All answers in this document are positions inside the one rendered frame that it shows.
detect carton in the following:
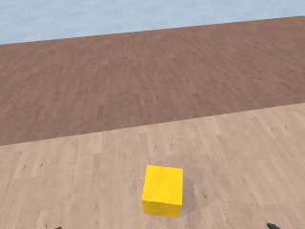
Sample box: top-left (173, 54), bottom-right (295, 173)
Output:
top-left (141, 165), bottom-right (183, 218)

